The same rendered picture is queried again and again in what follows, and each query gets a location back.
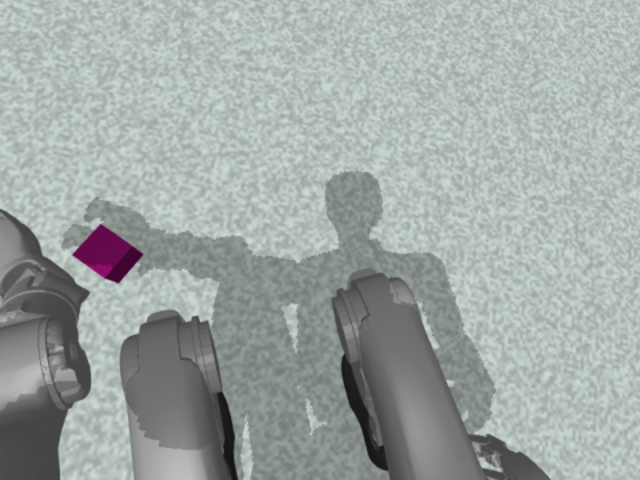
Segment left robot arm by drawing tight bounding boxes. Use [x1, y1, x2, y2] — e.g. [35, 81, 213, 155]
[0, 255, 91, 480]

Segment cube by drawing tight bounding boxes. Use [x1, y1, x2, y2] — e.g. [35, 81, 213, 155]
[72, 224, 144, 283]

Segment left robot hand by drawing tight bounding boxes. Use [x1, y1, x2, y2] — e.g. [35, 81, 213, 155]
[0, 209, 90, 304]

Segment right robot foot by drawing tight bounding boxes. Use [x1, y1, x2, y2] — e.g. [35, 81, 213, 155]
[341, 353, 388, 471]

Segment left robot foot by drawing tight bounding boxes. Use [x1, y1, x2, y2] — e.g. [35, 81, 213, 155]
[217, 392, 238, 480]

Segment right robot hand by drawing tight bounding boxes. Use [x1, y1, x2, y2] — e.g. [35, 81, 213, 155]
[468, 434, 551, 480]

